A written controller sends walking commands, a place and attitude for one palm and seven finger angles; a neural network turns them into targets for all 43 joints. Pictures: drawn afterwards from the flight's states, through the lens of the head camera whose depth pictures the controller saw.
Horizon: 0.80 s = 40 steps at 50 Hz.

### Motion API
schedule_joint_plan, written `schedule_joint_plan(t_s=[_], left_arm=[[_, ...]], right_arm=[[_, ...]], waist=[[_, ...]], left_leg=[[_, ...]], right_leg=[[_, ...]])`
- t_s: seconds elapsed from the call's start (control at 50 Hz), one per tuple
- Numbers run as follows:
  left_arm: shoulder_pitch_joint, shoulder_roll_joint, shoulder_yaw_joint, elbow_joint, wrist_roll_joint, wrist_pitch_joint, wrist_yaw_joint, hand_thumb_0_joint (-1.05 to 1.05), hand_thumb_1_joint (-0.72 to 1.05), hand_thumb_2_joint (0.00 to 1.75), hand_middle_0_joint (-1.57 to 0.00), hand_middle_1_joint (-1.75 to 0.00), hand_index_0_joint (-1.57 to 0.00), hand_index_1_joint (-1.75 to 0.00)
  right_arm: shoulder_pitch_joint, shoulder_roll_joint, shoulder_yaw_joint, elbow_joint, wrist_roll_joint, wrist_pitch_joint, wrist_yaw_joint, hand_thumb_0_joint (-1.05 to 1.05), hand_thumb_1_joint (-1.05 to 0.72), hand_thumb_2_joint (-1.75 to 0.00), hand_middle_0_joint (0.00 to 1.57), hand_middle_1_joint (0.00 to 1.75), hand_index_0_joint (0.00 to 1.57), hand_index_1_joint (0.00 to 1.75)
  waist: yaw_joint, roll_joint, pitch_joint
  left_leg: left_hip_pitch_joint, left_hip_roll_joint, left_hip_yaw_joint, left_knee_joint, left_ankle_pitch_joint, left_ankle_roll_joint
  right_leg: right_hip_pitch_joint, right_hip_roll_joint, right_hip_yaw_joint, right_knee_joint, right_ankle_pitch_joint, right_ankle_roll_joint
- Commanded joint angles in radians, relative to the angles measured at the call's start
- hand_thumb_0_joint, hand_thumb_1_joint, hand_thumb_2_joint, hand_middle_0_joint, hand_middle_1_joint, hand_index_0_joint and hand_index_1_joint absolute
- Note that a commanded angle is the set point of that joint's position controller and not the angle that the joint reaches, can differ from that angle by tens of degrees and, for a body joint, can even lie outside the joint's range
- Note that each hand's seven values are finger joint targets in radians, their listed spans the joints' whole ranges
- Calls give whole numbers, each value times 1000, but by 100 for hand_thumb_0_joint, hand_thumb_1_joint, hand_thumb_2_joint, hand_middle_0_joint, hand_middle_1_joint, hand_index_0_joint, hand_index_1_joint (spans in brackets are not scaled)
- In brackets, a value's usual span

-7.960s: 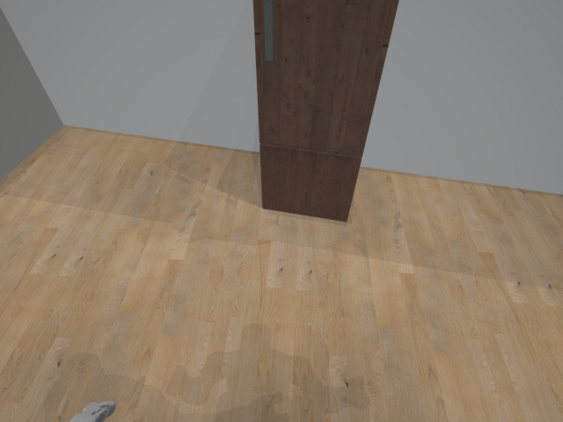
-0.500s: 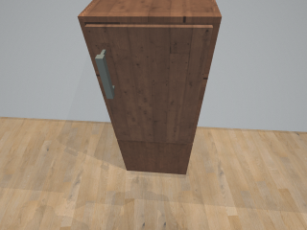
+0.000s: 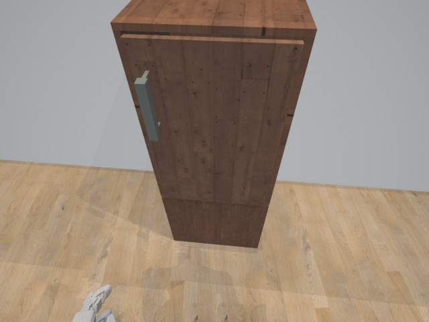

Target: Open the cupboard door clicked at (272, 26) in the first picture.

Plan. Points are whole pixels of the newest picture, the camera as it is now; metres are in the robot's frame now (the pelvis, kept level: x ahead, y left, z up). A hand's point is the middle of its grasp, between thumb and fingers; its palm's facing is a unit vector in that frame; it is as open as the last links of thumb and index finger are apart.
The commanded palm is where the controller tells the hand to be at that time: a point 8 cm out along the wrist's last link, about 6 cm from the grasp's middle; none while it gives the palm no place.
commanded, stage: raise the hand with hooked fingers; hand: left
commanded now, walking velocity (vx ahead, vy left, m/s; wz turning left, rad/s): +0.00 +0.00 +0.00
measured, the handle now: (150, 107) +0.56 +0.19 +0.09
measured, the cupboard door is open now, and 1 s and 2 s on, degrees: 0 0 0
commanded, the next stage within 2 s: move the hooked fingers beside the handle in 1.98 s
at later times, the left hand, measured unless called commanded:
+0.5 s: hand (104, 299) +0.16 +0.20 +0.00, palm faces +0.00 -1.00 -0.08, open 9.8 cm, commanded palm +0.14 +0.26 +0.00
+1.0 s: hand (79, 254) +0.21 +0.25 +0.05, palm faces -0.04 -1.00 -0.08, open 12.7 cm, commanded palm +0.19 +0.31 +0.06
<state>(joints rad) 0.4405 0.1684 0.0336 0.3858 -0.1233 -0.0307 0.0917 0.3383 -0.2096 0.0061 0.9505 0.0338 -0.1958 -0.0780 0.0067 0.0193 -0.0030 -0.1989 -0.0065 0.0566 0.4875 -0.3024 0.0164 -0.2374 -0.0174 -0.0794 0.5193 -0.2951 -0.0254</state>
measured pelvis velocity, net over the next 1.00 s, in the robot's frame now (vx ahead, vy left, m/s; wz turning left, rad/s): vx -0.03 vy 0.01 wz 0.01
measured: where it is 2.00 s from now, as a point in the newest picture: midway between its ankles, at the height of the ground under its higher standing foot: outside the picture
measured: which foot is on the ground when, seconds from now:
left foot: down 0.00-1.00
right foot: down 0.00-1.00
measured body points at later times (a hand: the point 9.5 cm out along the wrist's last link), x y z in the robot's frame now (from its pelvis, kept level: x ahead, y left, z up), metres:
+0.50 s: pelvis -0.04 -0.01 -0.07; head +0.01 +0.00 +0.38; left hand +0.15 +0.25 +0.01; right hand +0.20 -0.22 -0.12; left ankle -0.03 +0.11 -0.74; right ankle -0.01 -0.10 -0.74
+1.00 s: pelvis -0.03 +0.01 -0.03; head -0.01 +0.02 +0.42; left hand +0.21 +0.30 +0.05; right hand +0.13 -0.24 -0.09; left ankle -0.03 +0.11 -0.74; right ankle -0.01 -0.10 -0.74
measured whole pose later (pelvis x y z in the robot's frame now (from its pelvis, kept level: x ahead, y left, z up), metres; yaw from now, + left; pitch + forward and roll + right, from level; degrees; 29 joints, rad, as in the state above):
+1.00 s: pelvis -0.03 +0.01 -0.03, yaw +1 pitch +6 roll -2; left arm 0.18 0.36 0.31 0.13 -0.34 -0.25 -0.42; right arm 0.27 -0.29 0.02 0.59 0.06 -0.28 -0.10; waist 0.00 0.02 -0.06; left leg -0.51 0.01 0.03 0.83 -0.41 0.04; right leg -0.50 -0.02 -0.11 0.77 -0.36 -0.02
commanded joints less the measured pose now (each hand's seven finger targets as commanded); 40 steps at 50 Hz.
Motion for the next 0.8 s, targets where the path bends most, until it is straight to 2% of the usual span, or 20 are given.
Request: schedule_joint_plan(t_s=[0.0, 0.02, 0.04, 0.08, 0.1, 0.12, 0.14, 0.18, 0.22, 0.28, 0.32, 0.34, 0.4, 0.42, 0.46, 0.52, 0.54, 0.62, 0.7, 0.78], left_arm=[[-98, 82, 91, -358, -42, -178, -51, 0, 74, 83, -21, -40, -21, -40], [70, 81, 141, -239, -54, -214, -94, 0, 71, 82, -21, -42, -21, -42], [165, 36, 131, -187, -71, -268, -150, 0, 69, 81, -22, -43, -22, -43], [309, 11, 148, -161, -115, -391, -281, 0, 64, 79, -22, -47, -22, -47], [300, 28, 158, -181, -134, -451, -351, 0, 62, 78, -22, -48, -22, -48], [308, 77, 212, -153, -143, -494, -419, 0, 60, 77, -22, -50, -22, -50], [264, 102, 212, -213, -156, -542, -487, 0, 57, 76, -22, -51, -22, -51], [202, 178, 275, -302, -170, -561, -546, 0, 53, 74, -23, -54, -23, -54], [74, 215, 315, -436, -210, -551, -542, 0, 48, 72, -23, -57, -23, -57], [-100, 173, 277, -647, -235, -576, -488, 0, 41, 69, -24, -62, -24, -62], [-279, 195, 240, -751, -224, -606, -461, 0, 36, 67, -24, -64, -24, -64], [-272, 195, 228, -748, -206, -610, -458, 0, 34, 66, -24, -66, -24, -66], [-276, 192, 164, -668, -177, -571, -492, 0, 27, 63, -25, -70, -25, -70], [-304, 220, 175, -621, -189, -533, -518, 0, 25, 62, -25, -72, -25, -72], [-242, 277, 221, -555, -176, -439, -546, 0, 20, 60, -25, -75, -25, -75], [-100, 331, 347, -426, -218, -273, -559, 0, 13, 57, -25, -80, -25, -80], [-91, 315, 354, -460, -242, -241, -556, 0, 11, 56, -26, -81, -26, -81], [-112, 314, 437, -513, -309, -229, -474, 0, 1, 52, -26, -87, -26, -87], [-206, 299, 375, -541, -255, -324, -434, 0, -8, 48, -27, -93, -27, -93], [-323, 310, 311, -498, -229, -348, -486, 0, -17, 44, -28, -99, -28, -99]], right_arm=[[-150, -162, -70, -277, -17, -143, -7, 0, -90, -90, 20, 30, 20, 30], [-158, -159, -84, -309, -17, -140, 5, 0, -90, -90, 20, 30, 20, 30], [-164, -147, -84, -341, -20, -134, 19, 0, -90, -90, 20, 30, 20, 30], [-203, -147, -103, -405, -22, -123, 46, 0, -90, -90, 20, 30, 20, 30], [-220, -156, -108, -441, -20, -122, 57, 0, -90, -90, 20, 30, 20, 30], [-213, -164, -117, -465, -14, -116, 73, 0, -90, -90, 20, 30, 20, 30], [-231, -175, -113, -499, -15, -116, 82, 0, -90, -90, 20, 30, 20, 30], [-242, -173, -111, -555, -8, -109, 78, 0, -90, -90, 20, 30, 20, 30], [-224, -172, -106, -584, -13, -97, 65, 0, -90, -90, 20, 30, 20, 30], [-170, -146, -91, -592, -15, -92, 51, 0, -90, -90, 20, 30, 20, 30], [-139, -156, -75, -567, -22, -92, 36, 0, -90, -90, 20, 30, 20, 30], [-127, -155, -77, -552, -20, -95, 28, 0, -90, -90, 20, 30, 20, 30], [-129, -173, -63, -529, -6, -109, 17, 0, -90, -90, 20, 30, 20, 30], [-134, -187, -54, -522, 0, -108, 11, 0, -90, -90, 20, 30, 20, 30], [-144, -188, -51, -531, 11, -105, 5, 0, -90, -90, 20, 30, 20, 30], [-183, -175, -46, -562, 22, -82, -3, 0, -90, -90, 20, 30, 20, 30], [-195, -165, -39, -583, 24, -74, -4, 0, -90, -90, 20, 30, 20, 30], [-212, -142, -24, -587, 14, -76, -3, 0, -90, -90, 20, 30, 20, 30], [-145, -163, -30, -556, 9, -106, 8, 0, -90, -90, 20, 30, 20, 30], [-116, -190, -32, -532, 20, -137, 0, 0, -90, -90, 20, 30, 20, 30]], waist=[[-45, -104, -4], [-1, -156, -1], [25, -252, -10], [62, -325, -42], [63, -286, -73], [74, -202, -104], [62, -117, -131], [68, -61, -226], [51, -11, -275], [-3, 108, -319], [-59, 85, -295], [-65, 94, -310], [-93, 91, -248], [-94, 80, -237], [-64, 77, -266], [18, -28, -321], [30, -38, -336], [56, -63, -273], [4, -12, -224], [-36, 27, -206]], left_leg=[[-111, 11, -76, 36, 221, 4], [-168, 1, -71, 69, 210, 0], [-229, -6, -65, 107, 204, -7], [-353, -21, -42, 189, 163, -20], [-388, -32, -31, 230, 149, -24], [-390, -41, -25, 267, 168, -32], [-399, -46, -21, 302, 172, -33], [-434, -47, -4, 350, 158, -18], [-443, -44, -13, 384, 131, -9], [-387, -20, -40, 424, 130, 3], [-396, -1, -74, 458, 103, 12], [-389, 7, -76, 466, 91, 16], [-412, 16, -93, 455, 23, 22], [-424, 15, -102, 454, 20, 23], [-424, 11, -100, 413, 16, 23], [-429, 2, -94, 359, 69, 18], [-421, -1, -86, 343, 81, 15], [-416, 4, -92, 286, 89, 2], [-375, 12, -88, 250, 46, 4], [-332, 9, -89, 237, -21, 11]], right_leg=[[-153, 7, -19, -19, 108, 5], [-164, 8, -20, 10, 101, 2], [-183, 14, -23, 64, 119, 4], [-191, 12, -4, 151, 170, 8], [-191, 3, 19, 185, 218, 11], [-171, -11, 45, 224, 269, 0], [-183, -20, 61, 251, 298, -4], [-196, -25, 95, 284, 273, 0], [-232, -16, 117, 303, 199, 5], [-308, 9, 101, 322, 148, 4], [-382, 27, 96, 342, 96, -1], [-397, 26, 101, 335, 70, -4], [-434, 31, 89, 306, -15, -4], [-419, 34, 91, 298, -19, -6], [-354, 22, 93, 260, -32, -1], [-209, 12, 99, 222, 1, 8], [-178, 2, 93, 212, 17, 16], [-156, 13, 63, 195, 12, 14], [-234, 24, 39, 191, -48, 11], [-263, 21, 54, 154, -115, 11]])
